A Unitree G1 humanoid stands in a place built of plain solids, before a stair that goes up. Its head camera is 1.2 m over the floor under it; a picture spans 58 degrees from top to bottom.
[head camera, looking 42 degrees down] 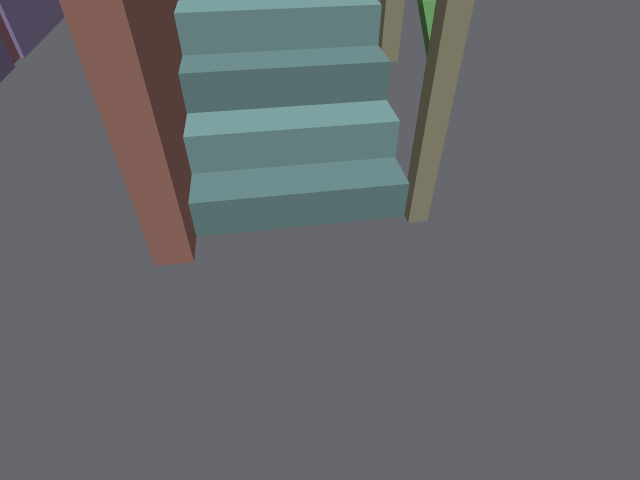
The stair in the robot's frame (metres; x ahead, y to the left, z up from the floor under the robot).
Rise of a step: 0.17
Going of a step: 0.21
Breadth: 0.90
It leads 9 degrees to the left of straight ahead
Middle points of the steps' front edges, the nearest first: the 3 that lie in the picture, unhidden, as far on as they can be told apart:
1.42 0.07 0.17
1.63 0.11 0.35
1.84 0.14 0.52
